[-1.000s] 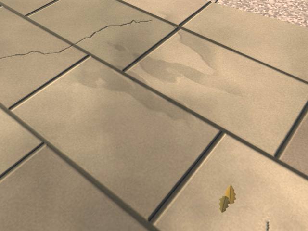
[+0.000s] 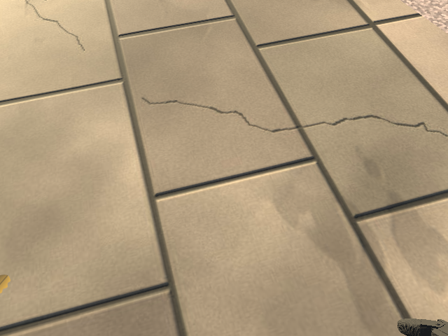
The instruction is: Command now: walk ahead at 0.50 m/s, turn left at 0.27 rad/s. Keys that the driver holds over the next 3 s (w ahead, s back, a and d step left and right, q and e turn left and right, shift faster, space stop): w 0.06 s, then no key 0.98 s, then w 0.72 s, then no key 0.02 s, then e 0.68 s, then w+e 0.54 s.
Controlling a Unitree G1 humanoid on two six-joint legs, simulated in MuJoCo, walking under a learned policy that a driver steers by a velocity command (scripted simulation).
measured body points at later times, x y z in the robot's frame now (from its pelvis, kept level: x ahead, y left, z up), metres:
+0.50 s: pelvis +0.20 +0.04 +0.00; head +0.22 +0.04 +0.45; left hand +0.34 +0.30 -0.12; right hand +0.32 -0.22 -0.12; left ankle +0.19 +0.14 -0.74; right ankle +0.27 -0.10 -0.73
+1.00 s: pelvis +0.24 +0.01 +0.00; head +0.26 +0.01 +0.45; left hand +0.35 +0.28 -0.14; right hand +0.31 -0.25 -0.15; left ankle +0.19 +0.14 -0.74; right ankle +0.27 -0.10 -0.74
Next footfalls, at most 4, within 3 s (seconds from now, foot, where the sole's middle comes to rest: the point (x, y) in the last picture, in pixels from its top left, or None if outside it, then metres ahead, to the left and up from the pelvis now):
0.12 left None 0.23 0.14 -0.78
0.50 right None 0.31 -0.09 -0.78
1.80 left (213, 264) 0.68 0.15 -0.78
2.34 right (287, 267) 0.69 -0.09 -0.78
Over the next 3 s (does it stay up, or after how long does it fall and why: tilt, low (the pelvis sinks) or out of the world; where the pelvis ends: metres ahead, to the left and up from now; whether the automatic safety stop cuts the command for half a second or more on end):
stays up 0.79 -0.01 0.00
